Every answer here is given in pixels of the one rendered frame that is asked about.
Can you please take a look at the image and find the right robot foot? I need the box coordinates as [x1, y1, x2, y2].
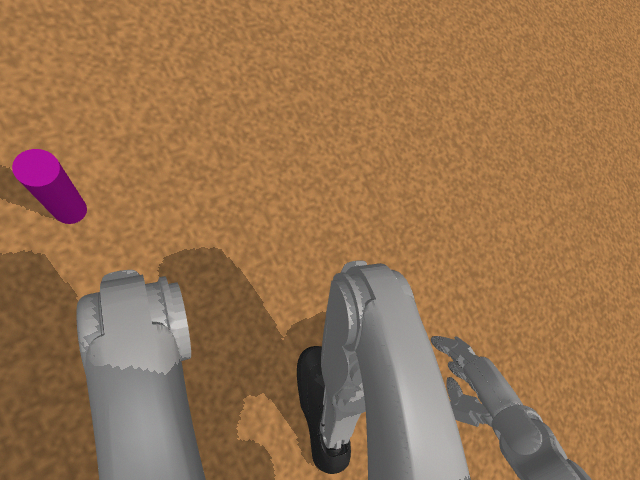
[297, 346, 351, 474]

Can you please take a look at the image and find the right robot arm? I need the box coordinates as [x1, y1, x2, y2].
[491, 405, 592, 480]

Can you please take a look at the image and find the right robot hand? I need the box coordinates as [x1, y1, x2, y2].
[431, 336, 523, 427]

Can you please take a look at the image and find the can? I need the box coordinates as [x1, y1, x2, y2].
[12, 149, 87, 224]

